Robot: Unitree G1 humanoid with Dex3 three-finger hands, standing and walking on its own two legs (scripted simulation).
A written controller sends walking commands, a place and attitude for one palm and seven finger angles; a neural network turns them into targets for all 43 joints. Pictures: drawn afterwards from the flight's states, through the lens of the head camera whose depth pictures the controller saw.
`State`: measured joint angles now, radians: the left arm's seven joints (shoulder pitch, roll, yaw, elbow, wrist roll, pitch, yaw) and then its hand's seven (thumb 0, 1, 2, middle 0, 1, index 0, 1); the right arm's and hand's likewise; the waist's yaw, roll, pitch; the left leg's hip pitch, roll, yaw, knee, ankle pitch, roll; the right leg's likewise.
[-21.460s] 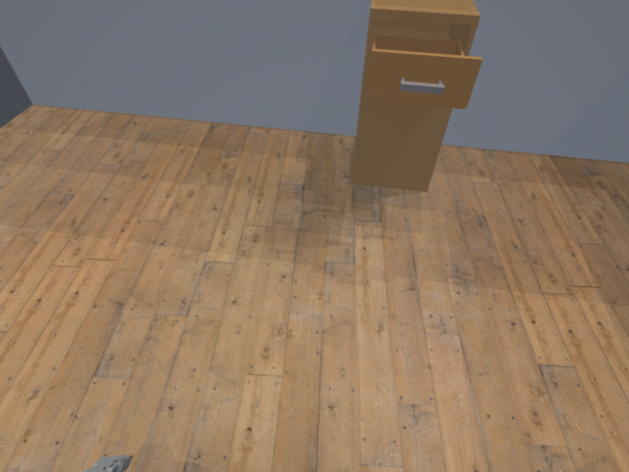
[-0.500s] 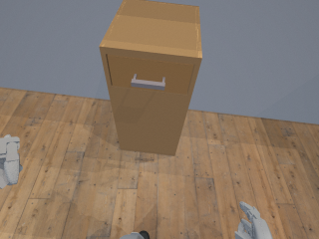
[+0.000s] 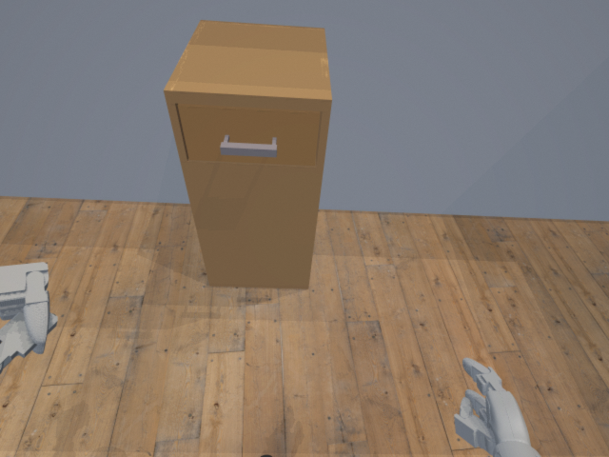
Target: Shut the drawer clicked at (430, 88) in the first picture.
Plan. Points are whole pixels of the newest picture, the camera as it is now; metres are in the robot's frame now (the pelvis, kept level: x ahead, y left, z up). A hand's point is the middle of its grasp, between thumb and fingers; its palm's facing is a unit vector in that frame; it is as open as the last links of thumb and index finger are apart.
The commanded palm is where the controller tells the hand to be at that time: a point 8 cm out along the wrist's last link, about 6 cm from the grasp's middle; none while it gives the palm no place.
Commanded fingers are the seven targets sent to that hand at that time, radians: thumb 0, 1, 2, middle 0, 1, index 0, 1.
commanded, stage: stop stepping back and stand still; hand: left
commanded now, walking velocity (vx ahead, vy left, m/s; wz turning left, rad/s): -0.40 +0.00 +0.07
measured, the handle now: (249, 144) +0.81 +0.17 -0.07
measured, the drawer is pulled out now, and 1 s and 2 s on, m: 0.00 0.00 0.00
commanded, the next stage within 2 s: let the arm hang, fingers relaxed in 1.54 s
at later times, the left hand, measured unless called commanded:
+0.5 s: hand out of the picture +0.05 +0.25 +0.17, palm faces +0.44 -0.79 -0.42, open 3.2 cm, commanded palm -0.03 +0.28 +0.18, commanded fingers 0.00 0.90 0.90 -1.40 -1.60 -1.40 -1.60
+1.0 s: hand out of the picture +0.06 +0.20 +0.18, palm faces +0.40 -0.79 -0.47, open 3.2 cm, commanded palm +0.00 +0.25 +0.18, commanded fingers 0.00 0.90 0.90 -1.40 -1.60 -1.40 -1.60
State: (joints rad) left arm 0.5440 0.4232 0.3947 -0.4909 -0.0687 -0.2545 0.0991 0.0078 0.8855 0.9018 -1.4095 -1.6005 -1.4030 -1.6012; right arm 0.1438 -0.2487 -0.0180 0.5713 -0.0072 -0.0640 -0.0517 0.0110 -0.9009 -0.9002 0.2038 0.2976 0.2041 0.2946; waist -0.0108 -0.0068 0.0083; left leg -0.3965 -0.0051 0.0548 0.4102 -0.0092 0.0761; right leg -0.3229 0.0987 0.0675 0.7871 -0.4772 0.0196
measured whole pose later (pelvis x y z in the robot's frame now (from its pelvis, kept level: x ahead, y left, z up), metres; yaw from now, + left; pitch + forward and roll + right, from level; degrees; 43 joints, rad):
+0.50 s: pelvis -0.14 -0.01 +0.00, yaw +4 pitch -1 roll +1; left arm 0.53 0.39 0.39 -0.53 0.00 -0.19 0.15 0.01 0.89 0.90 -1.41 -1.60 -1.41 -1.60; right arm 0.29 -0.14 0.03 0.65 0.00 -0.16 -0.05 0.01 -0.90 -0.90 0.21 0.30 0.21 0.29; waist -0.05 -0.07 -0.02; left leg -0.20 0.00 0.03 0.51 -0.30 0.01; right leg -0.55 0.00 -0.04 1.06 -0.40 0.00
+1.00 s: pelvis -0.12 -0.04 -0.01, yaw +4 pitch -2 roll +1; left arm 0.63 0.40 0.38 -0.64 -0.01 -0.27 0.15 0.01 0.88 0.90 -1.41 -1.60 -1.41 -1.60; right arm 0.22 -0.24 -0.04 0.60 0.01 -0.12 -0.08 0.01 -0.90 -0.90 0.20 0.30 0.20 0.29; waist -0.01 -0.04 0.05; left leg -0.30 0.04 0.05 0.58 -0.25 0.00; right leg -0.29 -0.02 -0.09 0.63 -0.32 -0.02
